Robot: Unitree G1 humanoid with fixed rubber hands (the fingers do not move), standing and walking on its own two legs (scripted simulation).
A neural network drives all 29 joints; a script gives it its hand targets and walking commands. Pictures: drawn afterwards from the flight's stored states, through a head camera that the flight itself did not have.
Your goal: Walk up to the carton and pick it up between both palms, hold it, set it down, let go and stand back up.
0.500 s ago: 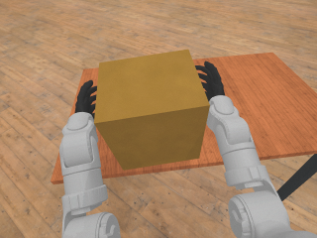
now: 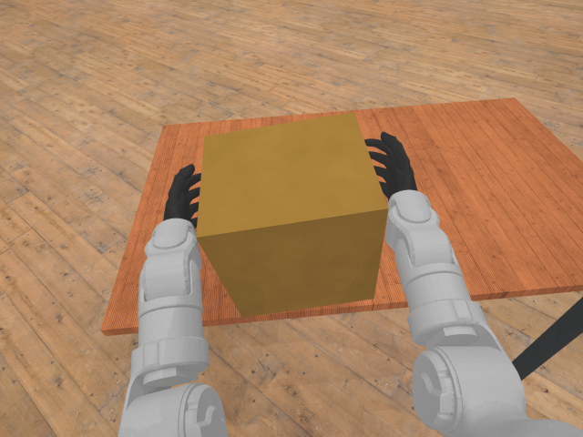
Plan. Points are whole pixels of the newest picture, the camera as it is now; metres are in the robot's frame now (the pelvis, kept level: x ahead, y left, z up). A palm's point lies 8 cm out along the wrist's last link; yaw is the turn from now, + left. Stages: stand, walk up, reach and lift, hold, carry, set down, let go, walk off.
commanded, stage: set down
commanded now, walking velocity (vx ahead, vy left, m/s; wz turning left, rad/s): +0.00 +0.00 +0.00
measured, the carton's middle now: (294, 222) +0.40 -0.03 +0.10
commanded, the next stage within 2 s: none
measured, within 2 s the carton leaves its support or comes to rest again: neither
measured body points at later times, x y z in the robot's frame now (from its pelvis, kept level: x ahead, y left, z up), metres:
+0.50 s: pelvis +0.01 -0.01 +0.00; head +0.02 -0.02 +0.45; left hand +0.42 +0.12 +0.10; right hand +0.42 -0.18 +0.12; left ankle +0.00 +0.11 -0.76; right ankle -0.03 -0.10 -0.76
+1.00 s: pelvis +0.02 +0.00 +0.00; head +0.04 -0.02 +0.45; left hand +0.43 +0.12 +0.07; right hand +0.43 -0.19 +0.10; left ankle +0.00 +0.11 -0.76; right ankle -0.03 -0.10 -0.76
